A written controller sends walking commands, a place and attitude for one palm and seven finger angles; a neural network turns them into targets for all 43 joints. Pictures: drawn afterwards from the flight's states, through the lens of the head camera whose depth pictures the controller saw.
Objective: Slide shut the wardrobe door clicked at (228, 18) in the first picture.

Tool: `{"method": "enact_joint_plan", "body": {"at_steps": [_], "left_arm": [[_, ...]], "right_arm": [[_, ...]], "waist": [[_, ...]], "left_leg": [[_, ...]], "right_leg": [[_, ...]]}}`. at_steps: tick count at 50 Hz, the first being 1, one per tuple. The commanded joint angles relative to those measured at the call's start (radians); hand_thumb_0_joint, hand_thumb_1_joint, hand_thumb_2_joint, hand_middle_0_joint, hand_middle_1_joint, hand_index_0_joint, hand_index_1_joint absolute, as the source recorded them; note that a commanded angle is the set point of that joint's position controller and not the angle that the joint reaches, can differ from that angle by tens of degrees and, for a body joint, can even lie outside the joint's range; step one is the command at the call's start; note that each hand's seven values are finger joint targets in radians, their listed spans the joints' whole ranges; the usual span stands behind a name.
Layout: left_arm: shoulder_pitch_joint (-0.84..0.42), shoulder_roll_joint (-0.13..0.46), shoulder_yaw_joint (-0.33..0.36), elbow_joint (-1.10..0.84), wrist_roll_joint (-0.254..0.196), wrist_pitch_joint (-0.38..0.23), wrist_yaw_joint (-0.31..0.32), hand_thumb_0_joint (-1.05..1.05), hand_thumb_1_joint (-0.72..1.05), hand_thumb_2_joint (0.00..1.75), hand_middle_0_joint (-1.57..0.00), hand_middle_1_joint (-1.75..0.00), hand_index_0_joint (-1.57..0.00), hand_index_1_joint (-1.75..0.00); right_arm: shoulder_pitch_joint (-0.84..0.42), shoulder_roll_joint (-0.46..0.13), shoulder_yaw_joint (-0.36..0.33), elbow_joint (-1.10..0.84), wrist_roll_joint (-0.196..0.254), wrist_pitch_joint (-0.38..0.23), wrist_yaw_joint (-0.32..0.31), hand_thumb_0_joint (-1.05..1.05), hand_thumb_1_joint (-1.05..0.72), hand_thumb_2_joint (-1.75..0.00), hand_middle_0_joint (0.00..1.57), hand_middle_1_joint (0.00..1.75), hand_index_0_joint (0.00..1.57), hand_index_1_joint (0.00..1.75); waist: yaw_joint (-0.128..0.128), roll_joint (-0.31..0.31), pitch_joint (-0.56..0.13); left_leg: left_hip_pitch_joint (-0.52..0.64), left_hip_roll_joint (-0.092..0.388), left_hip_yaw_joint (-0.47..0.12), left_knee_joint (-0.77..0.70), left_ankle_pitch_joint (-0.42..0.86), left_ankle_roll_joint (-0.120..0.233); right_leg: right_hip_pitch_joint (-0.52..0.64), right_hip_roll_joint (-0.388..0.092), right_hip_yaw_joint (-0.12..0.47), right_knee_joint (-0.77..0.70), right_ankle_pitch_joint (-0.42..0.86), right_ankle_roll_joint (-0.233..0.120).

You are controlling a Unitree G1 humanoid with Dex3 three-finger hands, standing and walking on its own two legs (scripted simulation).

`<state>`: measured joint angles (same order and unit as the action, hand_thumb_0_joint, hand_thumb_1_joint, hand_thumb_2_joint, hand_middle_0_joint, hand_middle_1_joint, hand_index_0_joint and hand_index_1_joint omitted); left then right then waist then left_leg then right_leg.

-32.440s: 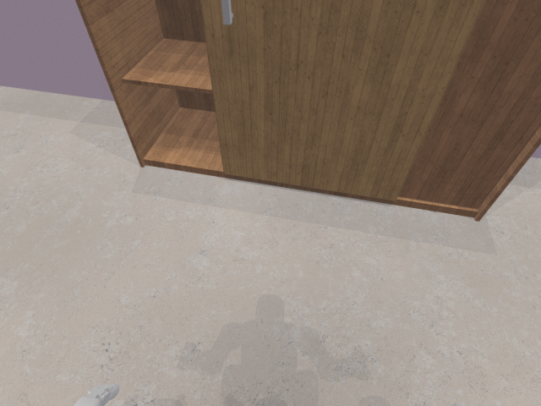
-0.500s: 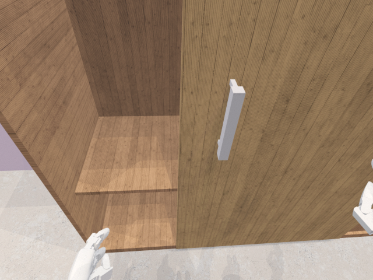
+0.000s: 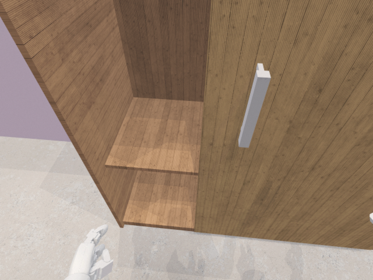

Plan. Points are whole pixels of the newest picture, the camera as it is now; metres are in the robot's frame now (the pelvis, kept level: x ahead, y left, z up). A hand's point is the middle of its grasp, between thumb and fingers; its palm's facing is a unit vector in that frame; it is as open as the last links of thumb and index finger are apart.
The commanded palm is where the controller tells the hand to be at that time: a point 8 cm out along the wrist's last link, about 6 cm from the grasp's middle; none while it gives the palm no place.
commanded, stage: step back with the hand held close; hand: right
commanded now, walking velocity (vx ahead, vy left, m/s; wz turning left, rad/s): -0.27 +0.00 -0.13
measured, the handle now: (251, 108) +0.45 -0.11 +0.15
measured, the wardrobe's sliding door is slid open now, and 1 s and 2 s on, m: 0.38 0.38 0.38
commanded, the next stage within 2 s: stop stepping back and stand still in 1.04 s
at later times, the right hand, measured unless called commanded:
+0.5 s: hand out of the picture +0.12 -0.29 +0.17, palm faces +0.52 +0.73 -0.44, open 7.4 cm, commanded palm +0.05 -0.32 +0.18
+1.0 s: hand out of the picture +0.09 -0.29 +0.18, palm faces +0.43 +0.78 -0.45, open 7.4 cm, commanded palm +0.01 -0.33 +0.18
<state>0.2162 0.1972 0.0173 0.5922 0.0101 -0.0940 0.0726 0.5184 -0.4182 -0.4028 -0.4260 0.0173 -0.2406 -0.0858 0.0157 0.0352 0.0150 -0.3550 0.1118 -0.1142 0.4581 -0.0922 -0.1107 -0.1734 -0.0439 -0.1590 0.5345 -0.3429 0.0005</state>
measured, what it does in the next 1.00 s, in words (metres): walks backwards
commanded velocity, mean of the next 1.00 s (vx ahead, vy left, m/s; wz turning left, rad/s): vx -0.35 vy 0.00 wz -0.04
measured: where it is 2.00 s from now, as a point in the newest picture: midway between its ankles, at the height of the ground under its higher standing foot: outside the picture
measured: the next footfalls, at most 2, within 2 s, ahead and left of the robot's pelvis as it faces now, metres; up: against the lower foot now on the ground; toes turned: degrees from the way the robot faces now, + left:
left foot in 1.18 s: -0.14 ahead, +0.13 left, +0.00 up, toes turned +4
right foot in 1.34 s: -0.16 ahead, -0.17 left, +0.00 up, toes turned +5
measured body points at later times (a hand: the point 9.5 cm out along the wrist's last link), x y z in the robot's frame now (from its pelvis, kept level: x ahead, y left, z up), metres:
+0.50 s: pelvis -0.06 -0.01 -0.02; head -0.07 -0.03 +0.43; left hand +0.09 +0.21 -0.10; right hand +0.08 -0.33 +0.20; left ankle +0.09 +0.19 -0.73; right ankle -0.03 -0.11 -0.73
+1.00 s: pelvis -0.12 -0.03 -0.01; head -0.09 -0.07 +0.43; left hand +0.05 +0.20 -0.08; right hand +0.06 -0.33 +0.20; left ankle -0.07 +0.14 -0.67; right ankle -0.04 -0.11 -0.73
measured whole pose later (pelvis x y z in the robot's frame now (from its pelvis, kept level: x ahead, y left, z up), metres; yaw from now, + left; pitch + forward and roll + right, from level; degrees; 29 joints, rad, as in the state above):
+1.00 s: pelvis -0.12 -0.03 -0.01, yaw -2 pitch -1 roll +3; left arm 0.20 0.17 0.02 0.61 0.03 -0.18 0.04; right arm 0.46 -0.45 -0.49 -0.55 0.02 -0.37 -0.11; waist 0.01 0.05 0.08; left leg -0.56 -0.05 -0.10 1.07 -0.41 -0.03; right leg -0.45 -0.04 -0.07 0.71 -0.24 -0.07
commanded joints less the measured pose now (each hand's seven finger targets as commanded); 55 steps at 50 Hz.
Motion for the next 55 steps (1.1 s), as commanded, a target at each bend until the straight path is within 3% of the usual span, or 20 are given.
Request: {"method": "enact_joint_plan", "body": {"at_steps": [1, 8, 12, 16, 22, 28, 32, 34, 37, 39, 41, 43, 44, 45, 46, 47, 48, 50, 51, 55], "left_arm": [[-0.095, 0.123, 0.039, -0.161, -0.005, -0.059, 0.014, 0.0, 0.9, 0.9, -0.2, -0.3, -0.2, -0.3], [-0.032, 0.147, 0.034, -0.135, -0.007, -0.094, 0.022, 0.0, 0.9, 0.9, -0.2, -0.3, -0.2, -0.3], [-0.016, 0.152, 0.032, -0.121, -0.008, -0.11, 0.022, 0.0, 0.9, 0.9, -0.2, -0.3, -0.2, -0.3], [-0.032, 0.147, 0.037, -0.122, -0.009, -0.121, 0.017, 0.0, 0.9, 0.9, -0.2, -0.3, -0.2, -0.3], [-0.045, 0.153, 0.044, -0.124, -0.007, -0.14, 0.004, 0.0, 0.9, 0.9, -0.2, -0.3, -0.2, -0.3], [-0.008, 0.158, 0.051, -0.102, 0.004, -0.143, 0.0, 0.0, 0.9, 0.9, -0.2, -0.3, -0.2, -0.3], [-0.016, 0.17, 0.053, -0.104, -0.003, -0.154, 0.004, 0.0, 0.9, 0.9, -0.2, -0.3, -0.2, -0.3], [-0.027, 0.161, 0.057, -0.109, -0.004, -0.156, 0.004, 0.0, 0.9, 0.9, -0.2, -0.3, -0.2, -0.3], [-0.03, 0.158, 0.063, -0.109, 0.0, -0.156, -0.015, 0.0, 0.9, 0.9, -0.2, -0.3, -0.2, -0.3], [-0.015, 0.128, 0.056, -0.1, 0.007, -0.143, -0.023, 0.0, 0.9, 0.9, -0.2, -0.3, -0.2, -0.3], [-0.026, 0.107, 0.049, -0.081, 0.013, -0.127, -0.032, 0.0, 0.9, 0.9, -0.2, -0.3, -0.2, -0.3], [-0.044, 0.129, 0.049, -0.105, 0.011, -0.117, -0.026, 0.0, 0.9, 0.9, -0.2, -0.3, -0.2, -0.3], [-0.043, 0.153, 0.056, -0.129, 0.002, -0.118, -0.019, 0.0, 0.9, 0.9, -0.2, -0.3, -0.2, -0.3], [-0.071, 0.161, 0.057, -0.154, 0.006, -0.123, -0.014, 0.0, 0.9, 0.9, -0.2, -0.3, -0.2, -0.3], [-0.067, 0.136, 0.059, -0.145, 0.023, -0.132, -0.014, 0.0, 0.9, 0.9, -0.2, -0.3, -0.2, -0.3], [-0.055, 0.139, 0.062, -0.113, 0.025, -0.138, -0.017, 0.0, 0.9, 0.9, -0.2, -0.3, -0.2, -0.3], [-0.047, 0.136, 0.07, -0.109, 0.016, -0.137, -0.018, 0.0, 0.9, 0.9, -0.2, -0.3, -0.2, -0.3], [-0.03, 0.14, 0.074, -0.089, 0.014, -0.148, -0.024, 0.0, 0.9, 0.9, -0.2, -0.3, -0.2, -0.3], [-0.028, 0.134, 0.069, -0.078, 0.007, -0.151, -0.028, 0.0, 0.9, 0.9, -0.2, -0.3, -0.2, -0.3], [-0.047, 0.14, 0.046, -0.07, 0.005, -0.154, -0.026, 0.0, 0.9, 0.9, -0.2, -0.3, -0.2, -0.3]], "right_arm": [[-0.035, -0.196, -0.191, -0.27, 0.012, -0.092, -0.049, 0.0, -0.9, -0.9, 0.2, 0.3, 0.2, 0.3], [-0.155, -0.142, -0.119, -0.157, 0.008, -0.105, -0.053, 0.0, -0.9, -0.9, 0.2, 0.3, 0.2, 0.3], [-0.222, -0.133, -0.093, -0.138, -0.001, -0.11, -0.056, 0.0, -0.9, -0.9, 0.2, 0.3, 0.2, 0.3], [-0.194, -0.17, -0.141, -0.198, -0.006, -0.132, -0.064, 0.0, -0.9, -0.9, 0.2, 0.3, 0.2, 0.3], [-0.148, -0.178, -0.193, -0.266, -0.014, -0.161, -0.07, 0.0, -0.9, -0.9, 0.2, 0.3, 0.2, 0.3], [-0.207, -0.166, -0.173, -0.209, -0.006, -0.175, -0.057, 0.0, -0.9, -0.9, 0.2, 0.3, 0.2, 0.3], [-0.236, -0.135, -0.168, -0.176, -0.014, -0.185, -0.057, 0.0, -0.9, -0.9, 0.2, 0.3, 0.2, 0.3], [-0.236, -0.144, -0.185, -0.185, -0.012, -0.184, -0.06, 0.0, -0.9, -0.9, 0.2, 0.3, 0.2, 0.3], [-0.238, -0.15, -0.179, -0.244, -0.006, -0.184, -0.043, 0.0, -0.9, -0.9, 0.2, 0.3, 0.2, 0.3], [-0.254, -0.173, -0.141, -0.263, 0.0, -0.177, -0.035, 0.0, -0.9, -0.9, 0.2, 0.3, 0.2, 0.3], [-0.253, -0.207, -0.159, -0.29, 0.006, -0.165, -0.036, 0.0, -0.9, -0.9, 0.2, 0.3, 0.2, 0.3], [-0.164, -0.24, -0.213, -0.32, 0.001, -0.171, -0.041, 0.0, -0.9, -0.9, 0.2, 0.3, 0.2, 0.3], [-0.105, -0.214, -0.22, -0.349, 0.011, -0.181, -0.039, 0.0, -0.9, -0.9, 0.2, 0.3, 0.2, 0.3], [-0.073, -0.185, -0.225, -0.371, 0.009, -0.185, -0.044, 0.0, -0.9, -0.9, 0.2, 0.3, 0.2, 0.3], [-0.089, -0.201, -0.242, -0.374, 0.011, -0.182, -0.05, 0.0, -0.9, -0.9, 0.2, 0.3, 0.2, 0.3], [-0.113, -0.197, -0.254, -0.364, 0.01, -0.189, -0.055, 0.0, -0.9, -0.9, 0.2, 0.3, 0.2, 0.3], [-0.103, -0.197, -0.251, -0.349, 0.024, -0.183, -0.061, 0.0, -0.9, -0.9, 0.2, 0.3, 0.2, 0.3], [-0.072, -0.151, -0.211, -0.303, 0.039, -0.158, -0.062, 0.0, -0.9, -0.9, 0.2, 0.3, 0.2, 0.3], [-0.087, -0.136, -0.187, -0.299, 0.035, -0.153, -0.06, 0.0, -0.9, -0.9, 0.2, 0.3, 0.2, 0.3], [-0.125, -0.117, -0.112, -0.234, 0.027, -0.131, -0.053, 0.0, -0.9, -0.9, 0.2, 0.3, 0.2, 0.3]], "waist": [[-0.046, -0.161, -0.143], [-0.029, -0.09, 0.036], [-0.022, 0.012, 0.024], [-0.028, 0.005, -0.062], [-0.028, -0.156, -0.092], [-0.012, 0.003, 0.009], [-0.017, -0.167, -0.028], [-0.03, -0.204, -0.069], [-0.041, -0.08, -0.047], [-0.017, 0.161, -0.05], [-0.014, 0.265, -0.121], [-0.013, 0.142, -0.152], [-0.011, -0.073, -0.187], [-0.015, -0.368, -0.235], [-0.008, -0.383, -0.245], [-0.006, -0.312, -0.208], [-0.006, -0.236, -0.173], [-0.019, -0.208, -0.119], [-0.023, -0.233, -0.125], [-0.02, -0.271, -0.132]], "left_leg": [[0.257, -0.036, 0.078, 0.11, 0.366, 0.077], [0.082, -0.026, 0.01, 0.017, -0.089, 0.096], [-0.02, -0.022, -0.007, -0.043, -0.286, 0.097], [0.024, -0.034, -0.004, 0.009, -0.208, 0.094], [0.173, -0.073, 0.002, 0.211, 0.001, 0.089], [-0.042, -0.029, -0.113, 0.06, -0.151, 0.125], [0.046, -0.109, 0.023, 0.348, -0.119, 0.085], [0.11, -0.129, 0.054, 0.456, -0.075, 0.07], [0.076, -0.073, -0.05, 0.272, -0.05, 0.113], [-0.123, 0.11, -0.319, -0.037, 0.08, 0.202], [-0.164, 0.177, -0.299, -0.13, 0.024, 0.25], [-0.153, 0.075, -0.148, 0.028, 0.037, 0.188], [-0.184, -0.036, -0.047, 0.216, -0.044, 0.134], [-0.094, -0.154, 0.094, 0.514, -0.208, 0.083], [-0.092, -0.173, 0.056, 0.741, -0.406, 0.087], [-0.038, -0.175, 0.014, 0.848, -0.382, 0.089], [-0.089, -0.174, 0.013, 0.811, -0.388, 0.093], [-0.153, -0.151, 0.086, 0.594, -0.419, 0.095], [-0.141, -0.141, 0.116, 0.465, -0.419, 0.096], [0.033, -0.123, 0.141, 0.031, -0.295, 0.114]], "right_leg": [[-0.208, -0.055, 0.076, -0.156, 0.161, -0.052], [-0.342, -0.041, 0.075, -0.143, -0.238, -0.062], [-0.285, -0.034, 0.098, -0.097, -0.288, -0.073], [-0.269, -0.036, 0.132, -0.094, -0.258, -0.088], [-0.435, -0.088, 0.197, -0.131, -0.293, -0.118], [-0.392, -0.02, 0.173, -0.02, -0.352, -0.083], [-0.478, -0.157, 0.268, -0.159, -0.364, -0.142], [-0.498, -0.2, 0.273, -0.148, -0.193, -0.158], [-0.471, -0.12, 0.193, 0.023, -0.204, -0.122], [-0.306, 0.052, 0.121, 0.262, -0.201, -0.037], [-0.152, 0.061, 0.151, 0.335, -0.144, -0.022], [-0.081, 0.026, 0.186, 0.073, -0.028, -0.051], [-0.058, -0.079, 0.31, -0.06, 0.024, -0.1], [-0.164, -0.251, 0.452, -0.209, 0.053, -0.157], [-0.204, -0.336, 0.498, -0.279, 0.009, -0.185], [-0.317, -0.358, 0.471, -0.316, -0.16, -0.199], [-0.3, -0.323, 0.456, -0.275, -0.086, -0.203], [-0.146, -0.26, 0.329, -0.199, 0.213, -0.163], [-0.089, -0.245, 0.312, -0.193, 0.233, -0.141], [-0.08, -0.225, 0.313, -0.19, 0.011, -0.093]]}}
